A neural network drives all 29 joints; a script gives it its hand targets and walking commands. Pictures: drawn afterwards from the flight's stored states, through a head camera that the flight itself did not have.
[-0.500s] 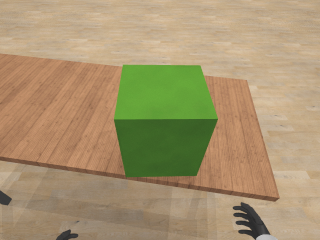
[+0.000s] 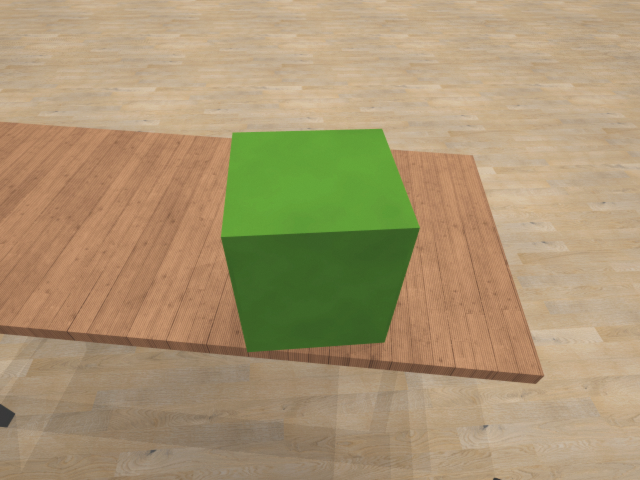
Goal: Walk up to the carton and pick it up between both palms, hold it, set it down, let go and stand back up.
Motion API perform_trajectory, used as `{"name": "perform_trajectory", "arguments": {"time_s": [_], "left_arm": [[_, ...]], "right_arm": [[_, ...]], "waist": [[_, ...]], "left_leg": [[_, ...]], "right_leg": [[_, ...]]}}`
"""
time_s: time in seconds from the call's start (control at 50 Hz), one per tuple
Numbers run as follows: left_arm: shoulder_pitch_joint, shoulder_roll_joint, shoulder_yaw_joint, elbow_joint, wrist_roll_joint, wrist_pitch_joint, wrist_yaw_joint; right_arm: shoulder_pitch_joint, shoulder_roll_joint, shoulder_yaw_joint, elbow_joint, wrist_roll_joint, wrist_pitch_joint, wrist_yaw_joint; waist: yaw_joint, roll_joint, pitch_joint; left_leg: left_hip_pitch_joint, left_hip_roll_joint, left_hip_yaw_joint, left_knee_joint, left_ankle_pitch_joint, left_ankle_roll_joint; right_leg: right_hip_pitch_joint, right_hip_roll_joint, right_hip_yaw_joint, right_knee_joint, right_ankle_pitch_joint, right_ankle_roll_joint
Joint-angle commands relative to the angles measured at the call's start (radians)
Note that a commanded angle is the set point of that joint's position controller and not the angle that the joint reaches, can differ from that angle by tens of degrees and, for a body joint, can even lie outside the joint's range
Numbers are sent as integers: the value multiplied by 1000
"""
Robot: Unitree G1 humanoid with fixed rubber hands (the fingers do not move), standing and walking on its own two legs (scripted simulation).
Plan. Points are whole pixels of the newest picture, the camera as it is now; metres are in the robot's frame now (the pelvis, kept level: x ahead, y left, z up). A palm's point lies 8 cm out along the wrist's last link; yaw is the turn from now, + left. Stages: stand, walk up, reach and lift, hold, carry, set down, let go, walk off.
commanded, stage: walk up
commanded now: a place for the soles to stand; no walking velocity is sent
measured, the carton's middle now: (312, 243) +0.44 +0.01 +0.06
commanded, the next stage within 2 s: reach and lift in 0.30 s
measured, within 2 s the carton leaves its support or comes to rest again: neither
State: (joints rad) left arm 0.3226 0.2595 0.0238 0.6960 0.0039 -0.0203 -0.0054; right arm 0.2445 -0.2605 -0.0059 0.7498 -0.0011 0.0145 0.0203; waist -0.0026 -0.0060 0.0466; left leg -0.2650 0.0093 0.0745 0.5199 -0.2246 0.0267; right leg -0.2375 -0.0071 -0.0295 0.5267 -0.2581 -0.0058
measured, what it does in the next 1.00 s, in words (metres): stands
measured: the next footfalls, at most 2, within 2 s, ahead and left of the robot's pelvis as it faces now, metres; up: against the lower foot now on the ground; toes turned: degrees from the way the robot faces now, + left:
none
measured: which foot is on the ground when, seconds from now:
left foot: down 0.00-1.00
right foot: down 0.00-1.00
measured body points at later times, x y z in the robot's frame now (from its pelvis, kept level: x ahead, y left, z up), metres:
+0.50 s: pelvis -0.02 +0.00 -0.02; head +0.02 +0.02 +0.43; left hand +0.17 +0.27 -0.11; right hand +0.16 -0.25 -0.11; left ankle +0.04 +0.10 -0.73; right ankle +0.02 -0.12 -0.73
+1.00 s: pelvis +0.01 -0.02 +0.01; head -0.01 +0.00 +0.46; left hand +0.19 +0.23 -0.05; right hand +0.18 -0.23 -0.04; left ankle +0.04 +0.10 -0.73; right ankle +0.02 -0.12 -0.73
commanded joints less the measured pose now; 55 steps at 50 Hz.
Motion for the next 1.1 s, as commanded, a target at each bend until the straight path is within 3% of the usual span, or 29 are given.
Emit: {"name": "perform_trajectory", "arguments": {"time_s": [0.0, 0.06, 0.1, 0.12, 0.14, 0.22, 0.28, 0.3, 0.32, 0.34, 0.38, 0.4, 0.42, 0.46, 0.5, 0.54, 0.64, 0.7, 0.84, 0.92, 0.94, 1.06, 1.08], "left_arm": [[33, 125, 41, -59, -1, -17, 6], [38, 127, 44, -64, 0, -21, 5], [24, 140, 43, -67, -2, -19, 8], [28, 124, 41, -57, -4, -20, 7], [36, 136, 45, -59, -1, -22, 8], [38, 121, 48, -51, 2, -22, 6], [34, 122, 50, -51, 1, -21, 7], [-472, 201, 56, -148, -15, 113, 41], [-390, 153, -2, -118, -6, 188, 68], [-359, 150, 11, -165, -11, 232, 69], [-341, 148, 16, -256, -29, 295, 50], [-280, 147, 18, -293, -32, 307, 45], [-234, 139, 22, -321, -30, 312, 40], [-123, 125, 43, -349, -14, 307, 35], [-83, 130, 53, -376, -10, 297, 29], [-89, 118, 53, -352, -6, 296, 30], [-211, 100, 37, -408, -3, 262, 52], [-229, 74, 38, -406, 3, 229, 66], [-229, 87, 22, -451, -39, 179, 61], [-164, 78, 27, -483, -65, 167, 60], [-175, 85, 27, -498, -68, 160, 55], [-113, 89, 32, -550, -88, 105, 45], [-90, 84, 29, -555, -92, 99, 41]], "right_arm": [[-36, -134, -36, -70, -5, -24, -5], [-29, -149, -40, -62, -1, -20, -7], [-14, -131, -32, -56, -1, -21, -7], [-29, -141, -36, -58, -3, -23, -7], [-27, -142, -35, -59, 0, -21, -9], [-44, -148, -33, -58, -1, -24, -7], [-31, -154, -35, -52, 3, -23, -9], [-431, -76, -140, -8, -104, -145, 10], [-356, -94, -150, 47, -86, -170, 44], [-295, -100, -155, 62, -95, -178, 49], [-247, -104, -148, 29, -61, -185, 40], [-191, -111, -141, 27, -38, -181, 38], [-152, -116, -131, 18, -26, -186, 38], [-70, -141, -125, -5, 6, -198, 34], [-62, -145, -114, -64, 8, -199, 30], [-84, -119, -107, -96, 1, -185, 25], [-135, -51, -81, -273, 9, -134, 40], [-107, -24, -84, -310, 23, -101, 50], [-21, 14, -54, -409, 42, -69, 24], [8, -5, -86, -449, 41, -66, 12], [9, -3, -75, -483, 48, -68, 4], [65, 12, -60, -556, 65, -97, -14], [80, 15, -56, -562, 75, -100, -18]], "waist": [[10, 0, -24], [11, 6, -9], [-12, 19, -37], [2, 28, -31], [-5, -3, -22], [7, 11, -11], [-2, 4, -10], [-4, 55, -27], [-1, 88, 72], [-4, 57, 8], [4, -35, -108], [-14, -3, -171], [-13, -5, -200], [-15, 5, -231], [2, 23, -191], [4, 9, -109], [25, 24, 35], [37, 43, 66], [14, 7, 38], [13, -11, 37], [27, -11, 27], [19, -39, 3], [30, -34, 13]], "left_leg": [[33, 118, -150, -136, -46, 22], [35, 114, -139, -124, -61, 26], [56, 119, -137, -136, -60, 23], [42, 125, -138, -125, -57, 26], [49, 120, -134, -125, -38, 20], [27, 141, -158, -144, -32, 36], [33, 140, -144, -151, -58, 34], [-158, 86, -30, -76, -243, -41], [-260, 115, -58, -115, -382, -13], [-282, 104, -36, -74, -321, -1], [-74, 75, -35, 7, -155, -23], [38, 72, -40, 14, -76, -34], [99, 65, -38, 11, 39, -45], [290, 32, -41, -15, 280, -67], [366, 3, -34, -47, 345, -80], [340, -21, -11, -90, 293, -83], [198, -3, 7, -219, 67, -54], [162, 6, 6, -253, -13, -42], [216, -10, 1, -229, -18, -29], [231, -8, -19, -234, 20, -32], [243, -9, -14, -228, 29, -29], [267, -19, -30, -220, 148, -34], [273, -15, -28, -222, 150, -33]], "right_leg": [[-61, -102, 127, -139, -25, -37], [-91, -111, 168, -155, -42, -45], [-85, -105, 154, -137, -18, -39], [-83, -98, 151, -139, -6, -38], [-85, -101, 156, -135, 6, -39], [-61, -90, 133, -116, 35, -36], [-78, -91, 156, -123, 22, -37], [-107, 31, -46, 47, -224, -51], [-58, 51, -53, 108, -220, -59], [-32, 37, -52, 137, -158, -58], [-126, 11, -46, 85, -83, -45], [-115, 15, -47, 48, -42, -46], [-68, 27, -43, 14, 16, -40], [-21, 42, -48, -56, 158, -30], [-13, 44, -43, -134, 188, -34], [23, 41, -35, -187, 175, -28], [64, 24, 9, -250, -9, -17], [71, 12, 33, -256, -67, -16], [33, -25, 79, -294, -116, -1], [5, -10, 49, -284, -68, -2], [7, -19, 55, -294, -65, -7], [23, -9, 47, -293, 61, 4], [26, -6, 52, -302, 51, 0]]}}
